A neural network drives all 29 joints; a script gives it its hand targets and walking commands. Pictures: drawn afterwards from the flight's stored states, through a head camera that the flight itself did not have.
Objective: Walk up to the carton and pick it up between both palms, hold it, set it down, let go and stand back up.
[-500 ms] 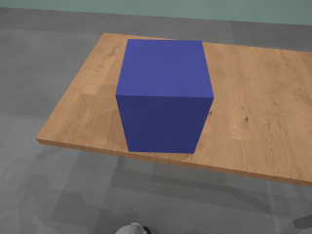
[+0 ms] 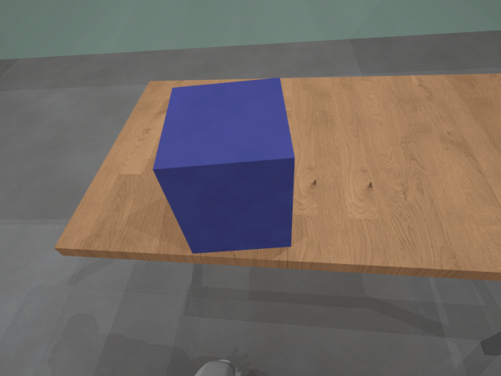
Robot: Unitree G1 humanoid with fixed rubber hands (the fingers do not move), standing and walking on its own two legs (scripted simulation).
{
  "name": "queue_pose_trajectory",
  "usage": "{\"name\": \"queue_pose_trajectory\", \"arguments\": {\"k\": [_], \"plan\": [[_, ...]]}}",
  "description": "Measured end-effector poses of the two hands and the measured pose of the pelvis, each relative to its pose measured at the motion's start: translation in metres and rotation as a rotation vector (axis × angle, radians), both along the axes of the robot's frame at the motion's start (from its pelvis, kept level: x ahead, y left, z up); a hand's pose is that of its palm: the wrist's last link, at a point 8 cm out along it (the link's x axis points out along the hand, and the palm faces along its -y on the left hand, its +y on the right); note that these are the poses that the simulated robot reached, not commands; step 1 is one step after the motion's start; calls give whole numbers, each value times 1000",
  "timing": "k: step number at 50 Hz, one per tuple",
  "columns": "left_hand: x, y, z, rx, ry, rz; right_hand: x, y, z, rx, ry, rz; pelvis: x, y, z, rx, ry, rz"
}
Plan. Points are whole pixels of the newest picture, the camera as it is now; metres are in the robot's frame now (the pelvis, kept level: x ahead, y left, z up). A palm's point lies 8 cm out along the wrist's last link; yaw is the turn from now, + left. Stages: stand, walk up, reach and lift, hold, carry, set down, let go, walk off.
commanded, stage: walk up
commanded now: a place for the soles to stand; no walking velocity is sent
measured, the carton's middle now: (234, 170) +0.48 +0.05 +0.05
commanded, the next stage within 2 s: reach and lift in 1.54 s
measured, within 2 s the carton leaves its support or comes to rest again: neither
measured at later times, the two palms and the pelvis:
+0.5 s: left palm out of the picture +0.00 +0.28 -0.13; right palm out of the picture +0.05 -0.20 -0.13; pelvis +0.01 +0.04 +0.00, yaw +4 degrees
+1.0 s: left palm out of the picture +0.01 +0.28 -0.13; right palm out of the picture +0.05 -0.22 -0.13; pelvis +0.01 +0.03 +0.00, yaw +5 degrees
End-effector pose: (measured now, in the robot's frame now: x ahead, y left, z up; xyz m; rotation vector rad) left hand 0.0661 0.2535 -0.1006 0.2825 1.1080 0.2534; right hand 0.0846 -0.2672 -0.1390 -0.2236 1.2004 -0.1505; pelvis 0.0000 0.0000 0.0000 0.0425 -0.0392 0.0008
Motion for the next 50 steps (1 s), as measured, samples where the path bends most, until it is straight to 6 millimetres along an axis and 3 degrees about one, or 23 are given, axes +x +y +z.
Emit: {"name": "queue_pose_trajectory", "arguments": {"k": [5,9,15,21,33,42,50], "plan": [[-5,5,5,-16,-28,1,-43,13,-5,26,97,21,-5,7,3,-13,23,36],[-18,16,-9,-46,-17,18,-57,32,-5,24,129,65,-7,16,-2,-28,21,66],[-55,28,-29,-120,100,31,-58,57,11,12,67,39,-5,31,1,-39,17,70],[-67,25,-33,-143,145,14,-48,64,16,11,68,68,2,37,4,-47,19,73],[-58,30,-27,-112,176,21,-22,65,9,24,45,99,14,36,4,-48,19,74],[-49,25,-29,-114,169,19,-28,53,9,0,79,105,16,31,4,-49,17,79],[-53,22,-30,-117,179,24,-39,47,9,-7,110,108,13,28,5,-50,13,83]]}}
